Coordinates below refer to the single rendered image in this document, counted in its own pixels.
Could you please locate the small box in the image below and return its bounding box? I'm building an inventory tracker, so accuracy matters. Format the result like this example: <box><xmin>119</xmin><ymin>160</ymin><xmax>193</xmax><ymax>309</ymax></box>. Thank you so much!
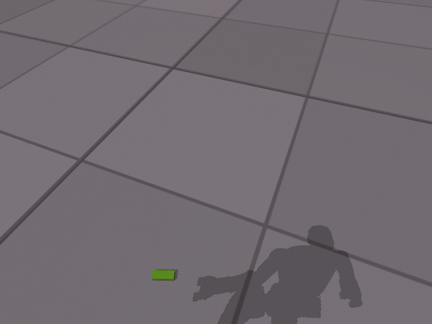
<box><xmin>152</xmin><ymin>270</ymin><xmax>176</xmax><ymax>281</ymax></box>

